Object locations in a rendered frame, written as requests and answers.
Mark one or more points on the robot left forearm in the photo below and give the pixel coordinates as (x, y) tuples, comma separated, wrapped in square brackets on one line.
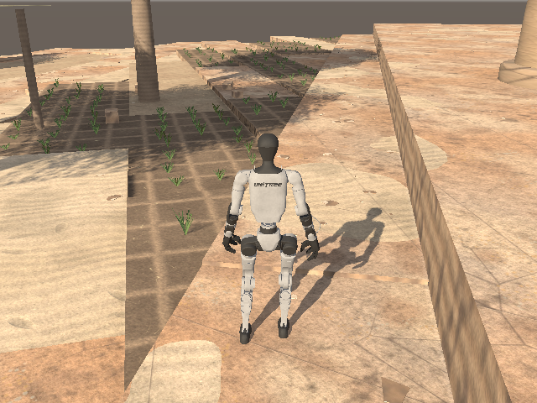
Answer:
[(231, 223)]

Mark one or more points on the left robot upper arm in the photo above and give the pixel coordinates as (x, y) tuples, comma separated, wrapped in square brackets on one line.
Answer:
[(241, 178)]

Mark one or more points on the right robot upper arm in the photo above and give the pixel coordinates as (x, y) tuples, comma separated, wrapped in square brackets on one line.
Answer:
[(294, 178)]

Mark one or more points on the robot right forearm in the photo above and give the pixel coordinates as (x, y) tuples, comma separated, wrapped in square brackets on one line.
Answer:
[(308, 225)]

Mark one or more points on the humanoid robot head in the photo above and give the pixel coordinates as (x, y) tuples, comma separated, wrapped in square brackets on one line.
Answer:
[(268, 145)]

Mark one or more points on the humanoid robot torso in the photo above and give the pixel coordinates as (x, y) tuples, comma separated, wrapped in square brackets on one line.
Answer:
[(268, 202)]

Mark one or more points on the right robot hand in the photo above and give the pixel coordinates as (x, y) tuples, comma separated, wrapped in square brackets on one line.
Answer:
[(314, 248)]

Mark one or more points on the left robot hand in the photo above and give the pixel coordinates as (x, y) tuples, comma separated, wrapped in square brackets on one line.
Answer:
[(231, 240)]

